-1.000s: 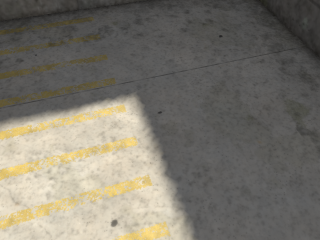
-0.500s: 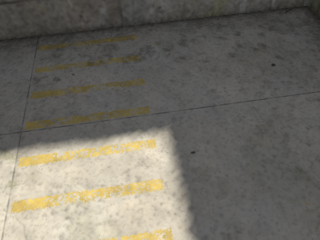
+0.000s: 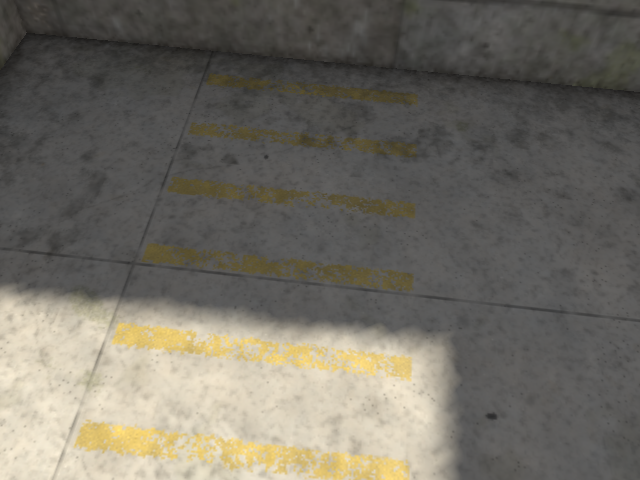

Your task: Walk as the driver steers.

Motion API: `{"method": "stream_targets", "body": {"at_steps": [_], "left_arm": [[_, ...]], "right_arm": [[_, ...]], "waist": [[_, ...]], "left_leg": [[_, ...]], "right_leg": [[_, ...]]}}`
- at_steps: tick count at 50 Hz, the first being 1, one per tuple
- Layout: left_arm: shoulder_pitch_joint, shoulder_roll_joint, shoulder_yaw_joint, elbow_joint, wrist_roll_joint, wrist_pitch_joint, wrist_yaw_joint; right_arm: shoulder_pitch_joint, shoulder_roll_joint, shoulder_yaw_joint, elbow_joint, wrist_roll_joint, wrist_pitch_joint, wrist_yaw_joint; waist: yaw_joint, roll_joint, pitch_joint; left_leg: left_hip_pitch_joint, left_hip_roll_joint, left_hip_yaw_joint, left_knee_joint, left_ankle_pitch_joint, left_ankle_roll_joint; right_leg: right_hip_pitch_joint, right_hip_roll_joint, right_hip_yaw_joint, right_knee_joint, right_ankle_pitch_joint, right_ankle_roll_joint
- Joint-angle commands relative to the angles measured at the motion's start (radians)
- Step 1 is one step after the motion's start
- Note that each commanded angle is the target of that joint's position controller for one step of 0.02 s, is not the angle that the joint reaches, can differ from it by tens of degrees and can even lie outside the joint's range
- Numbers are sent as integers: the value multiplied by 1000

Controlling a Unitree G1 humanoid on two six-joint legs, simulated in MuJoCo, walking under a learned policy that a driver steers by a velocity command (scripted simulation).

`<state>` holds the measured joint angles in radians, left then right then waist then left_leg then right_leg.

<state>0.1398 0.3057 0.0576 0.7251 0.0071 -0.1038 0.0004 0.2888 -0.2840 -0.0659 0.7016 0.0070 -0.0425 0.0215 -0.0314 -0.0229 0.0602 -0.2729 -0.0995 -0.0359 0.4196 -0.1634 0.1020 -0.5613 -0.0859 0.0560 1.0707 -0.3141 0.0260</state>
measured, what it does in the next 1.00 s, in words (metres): walks ahead: right foot, then left foot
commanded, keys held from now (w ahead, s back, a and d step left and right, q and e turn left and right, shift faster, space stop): w+q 0.12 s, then w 0.04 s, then w+e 0.66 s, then e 0.18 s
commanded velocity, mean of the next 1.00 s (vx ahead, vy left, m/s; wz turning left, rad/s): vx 0.47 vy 0.00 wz -0.16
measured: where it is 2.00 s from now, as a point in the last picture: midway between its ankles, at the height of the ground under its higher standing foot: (348, 386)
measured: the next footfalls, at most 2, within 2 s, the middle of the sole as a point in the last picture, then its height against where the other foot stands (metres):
right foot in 0.30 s outside the picture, level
left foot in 0.78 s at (277, 406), level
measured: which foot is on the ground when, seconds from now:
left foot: down 0.00-0.32, up 0.34-0.76, down 0.78-1.00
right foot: up 0.00-0.28, down 0.30-0.78, up 0.80-1.00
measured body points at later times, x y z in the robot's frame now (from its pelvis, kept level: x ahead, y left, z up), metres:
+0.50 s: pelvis +0.28 -0.06 +0.00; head +0.31 -0.07 +0.45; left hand +0.34 +0.22 -0.11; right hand +0.45 -0.32 -0.10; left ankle +0.29 +0.09 -0.67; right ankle +0.31 -0.14 -0.74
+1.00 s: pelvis +0.54 -0.02 +0.00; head +0.58 -0.02 +0.45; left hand +0.74 +0.23 -0.10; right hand +0.58 -0.32 -0.10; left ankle +0.56 +0.09 -0.74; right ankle +0.54 -0.16 -0.67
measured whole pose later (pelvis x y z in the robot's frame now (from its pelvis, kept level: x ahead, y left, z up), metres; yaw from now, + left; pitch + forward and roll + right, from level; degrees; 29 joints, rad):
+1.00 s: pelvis +0.54 -0.02 +0.00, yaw -15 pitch +1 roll +1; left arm 0.22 0.34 0.08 0.69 -0.02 0.00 0.01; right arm 0.21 -0.27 -0.06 0.75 -0.01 -0.08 0.00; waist -0.02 -0.05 0.05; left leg -0.20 -0.02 0.07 0.36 -0.18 0.03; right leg -0.59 -0.04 0.04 1.04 -0.35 0.05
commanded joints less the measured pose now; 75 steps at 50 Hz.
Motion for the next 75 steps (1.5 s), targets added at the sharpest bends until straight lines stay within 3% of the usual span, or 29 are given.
{"method": "stream_targets", "body": {"at_steps": [1, 5, 9, 14, 15, 16, 17, 18, 20, 24, 29, 35, 38, 39, 40, 41, 42, 43, 45, 50, 59, 60, 61, 62, 63, 64, 66, 71, 75], "left_arm": [[3, 74, 20, -60, 11, 7, 4], [-144, 42, 3, -91, 1, 2, -9], [-194, 64, 6, -102, -12, -14, -30], [-56, 118, 32, -66, -8, -23, -32], [81, 156, 45, -40, 0, -26, -30], [208, 248, 68, -23, 9, -23, -32], [257, 216, 65, 12, -25, -12, -46], [211, 149, 43, 0, -43, -8, -48], [132, 109, 27, -21, -17, 8, -41], [123, 99, 21, -24, -16, 14, -21], [186, 150, 41, 3, -31, 31, 8], [261, 143, 44, 26, -39, 58, 21], [224, 110, 37, 8, -32, 63, 19], [212, 55, 17, -14, -16, 59, 15], [340, -9, -4, -41, -39, 49, 16], [341, 83, 11, -27, -50, 49, 19], [246, 137, 28, -34, -44, 55, 20], [199, 135, 33, -42, -33, 62, 23], [188, 114, 42, -56, -21, 79, 20], [132, 35, 20, -109, -23, 109, 4], [37, 103, 50, -184, -13, 117, -47], [106, 130, 66, -168, -10, 116, -40], [187, 214, 94, -160, -10, 117, -20], [182, 310, 101, -188, 0, 119, 2], [180, 250, 82, -215, 9, 110, -7], [116, 190, 64, -221, 3, 102, -13], [33, 103, 32, -207, -14, 101, -7], [-47, 58, 9, -155, 27, 93, 2], [-55, 111, 22, -115, 23, 102, 11]], "right_arm": [[-35, -168, -45, -77, 4, -23, -23], [17, -176, -48, -53, 12, -13, -38], [80, -158, -43, -15, 15, -9, -39], [77, -148, -37, 6, 5, 0, -35], [75, -120, -23, -5, -5, 1, -36], [175, -77, -6, -20, -3, -10, -37], [188, -82, 0, -24, 0, -23, -36], [82, -156, -15, -41, 13, -35, -32], [-71, -140, -11, -77, -1, -54, -26], [-61, -93, -9, -82, -26, -59, -24], [-227, -47, 13, -116, -18, -62, -20], [-329, -87, -2, -141, 3, -82, -4], [-159, -140, -32, -100, -3, -91, -16], [-6, -195, -48, -86, -17, -91, -26], [78, -262, -66, -52, -23, -72, -24], [71, -184, -51, -50, -5, -66, -16], [17, -127, -34, -61, -7, -63, -19], [-42, -106, -25, -66, -17, -59, -19], [-108, -71, -13, -56, -26, -56, -16], [-152, -137, -37, -15, -14, -43, -29], [-156, -204, -55, 28, 38, -5, -41], [-145, -188, -51, 32, 38, -3, -41], [-85, -160, -41, 34, 12, -6, -37], [-25, -77, -9, 2, -53, -7, -28], [-29, -128, -10, 9, -32, -6, -18], [-92, -173, -21, 11, 7, 5, -16], [-118, -148, -15, 29, 1, 29, -33], [-55, -68, 15, 73, -4, 58, -39], [-93, -122, 3, 59, 1, 67, -37]], "waist": [[35, 56, -83], [-22, 93, -49], [-50, 110, -48], [24, 143, -86], [83, 98, -211], [79, -118, -369], [86, -283, -373], [104, -155, -223], [89, -11, -57], [36, -70, -77], [84, -59, -53], [98, -77, -51], [-4, -85, -129], [-73, 5, -261], [-29, 307, -385], [-36, 269, -320], [-49, 172, -180], [-27, 102, -109], [28, 115, -69], [44, 142, -89], [48, 109, -117], [81, 76, -151], [104, -56, -211], [38, -318, -283], [90, -211, -461], [94, -102, -367], [55, -17, -250], [10, -98, -212], [28, -106, -149]], "left_leg": [[59, 249, -272, -202, 228, 192], [9, 192, -226, -191, 98, 129], [97, 240, -274, -136, 38, 113], [237, 253, -251, 59, 407, 65], [177, 205, -190, 269, 431, 35], [-126, 75, -93, 616, 152, -46], [-383, 9, -76, 812, -371, -90], [-498, 75, -116, 870, -339, -78], [-495, 135, -76, 781, -215, -74], [-365, 164, -43, 549, -136, -117], [-265, 118, -25, 226, 122, -164], [-147, 77, -58, 55, 152, -144], [132, 116, -55, -16, 109, -74], [375, 277, -198, 10, 51, -7], [660, 491, -602, -51, -138, 145], [616, 520, -720, -103, -327, 148], [489, 476, -572, -113, -199, 114], [372, 437, -422, -111, 64, 97], [226, 374, -224, -103, 457, 79], [141, 353, -18, -163, 607, 108], [202, 358, 127, 37, 542, 24], [168, 317, 161, 172, 539, -8], [28, 241, 196, 396, 338, -79], [-314, 85, 190, 758, -511, -165], [-355, 66, -34, 894, -553, -163], [-388, 113, -44, 908, -471, -153], [-358, 178, -33, 772, -367, -156], [-37, 178, 12, 430, -227, -185], [9, 154, 45, 296, -143, -155]], "right_leg": [[-55, -6, 5, -143, 125, 35], [23, 53, 0, -433, 373, 48], [55, 60, 12, -543, 417, 23], [209, 93, -61, -621, 255, -89], [427, 16, 27, -587, 301, -150], [788, -175, 387, -597, 248, -306], [896, -269, 730, -771, -20, -386], [806, -251, 702, -804, -169, -339], [577, -165, 491, -832, -22, -294], [456, -75, 338, -865, 254, -284], [353, -25, 245, -863, 313, -251], [409, -49, 352, -766, 238, -213], [368, 5, 340, -587, 310, -159], [252, 61, 262, -327, 201, -124], [-65, 191, 120, -33, -228, -65], [-199, 109, 121, 118, -269, -53], [-225, 83, 117, 166, -188, -39], [-187, 58, 90, 168, -131, -20], [-110, 22, 70, 113, -102, 5], [-43, 4, -8, -113, 56, 37], [173, 69, -91, -509, 183, -71], [295, 106, -106, -585, 253, -101], [500, 28, 27, -622, 626, -161], [747, -243, 409, -562, 1066, -354], [766, -307, 563, -637, 824, -455], [682, -266, 440, -662, 717, -404], [515, -179, 290, -679, 550, -296], [268, -94, 100, -739, 446, -259], [245, -129, 125, -762, 143, -252]]}}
